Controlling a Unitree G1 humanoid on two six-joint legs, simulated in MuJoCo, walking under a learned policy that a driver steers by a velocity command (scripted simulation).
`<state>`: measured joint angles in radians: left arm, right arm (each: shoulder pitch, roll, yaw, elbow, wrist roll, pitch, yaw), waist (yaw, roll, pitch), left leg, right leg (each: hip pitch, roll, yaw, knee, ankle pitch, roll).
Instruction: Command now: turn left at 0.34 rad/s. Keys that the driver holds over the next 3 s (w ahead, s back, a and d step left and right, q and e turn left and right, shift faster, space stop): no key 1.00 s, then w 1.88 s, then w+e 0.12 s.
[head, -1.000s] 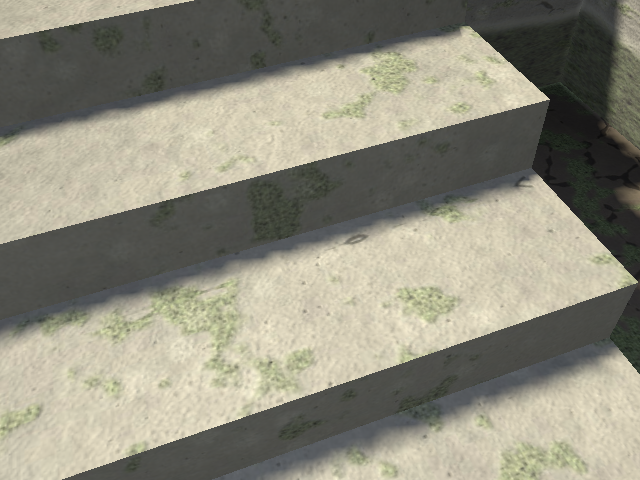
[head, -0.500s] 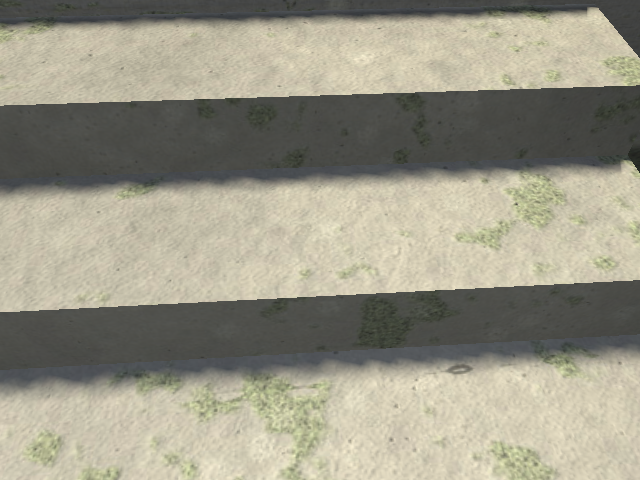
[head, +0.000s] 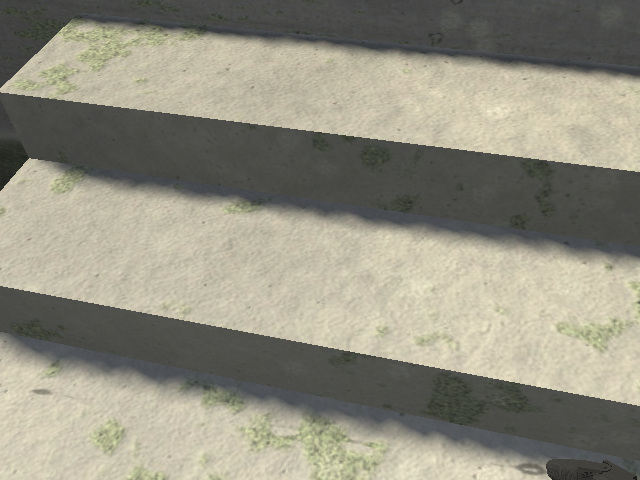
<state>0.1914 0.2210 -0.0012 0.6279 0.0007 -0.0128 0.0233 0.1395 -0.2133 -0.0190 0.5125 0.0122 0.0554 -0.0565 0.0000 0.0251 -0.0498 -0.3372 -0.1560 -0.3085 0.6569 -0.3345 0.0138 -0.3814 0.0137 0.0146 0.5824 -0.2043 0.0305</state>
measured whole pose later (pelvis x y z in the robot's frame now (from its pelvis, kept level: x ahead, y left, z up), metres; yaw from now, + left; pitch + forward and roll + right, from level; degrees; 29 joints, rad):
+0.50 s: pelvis +0.02 -0.03 +0.01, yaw +3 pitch +0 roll -1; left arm 0.27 0.13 0.00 0.74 0.03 0.01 0.02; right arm 0.27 -0.18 -0.04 0.87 0.00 0.01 -0.03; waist 0.00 0.01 0.01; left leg -0.21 0.06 -0.09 0.48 -0.26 -0.07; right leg -0.21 0.06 -0.05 0.42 -0.21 -0.06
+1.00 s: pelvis +0.03 -0.01 +0.02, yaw +2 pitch +0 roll -1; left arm 0.33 0.16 0.01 0.96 0.02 0.03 0.04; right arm 0.31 -0.17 -0.02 1.08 0.00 0.01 -0.05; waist 0.00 0.02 0.00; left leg -0.17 0.04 -0.07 0.42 -0.25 -0.04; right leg -0.17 0.04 -0.04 0.36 -0.19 -0.03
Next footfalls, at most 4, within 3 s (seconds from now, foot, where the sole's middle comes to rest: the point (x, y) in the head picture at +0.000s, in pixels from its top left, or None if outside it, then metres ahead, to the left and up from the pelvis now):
0.34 left None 0.05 0.13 -0.76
1.62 right None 0.39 -0.11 -0.59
2.24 left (273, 272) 0.79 0.13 -0.41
2.82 right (369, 94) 1.10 -0.06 -0.23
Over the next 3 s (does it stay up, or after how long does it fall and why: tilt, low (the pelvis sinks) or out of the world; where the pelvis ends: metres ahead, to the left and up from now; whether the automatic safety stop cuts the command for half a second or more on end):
stays up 1.02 0.00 0.50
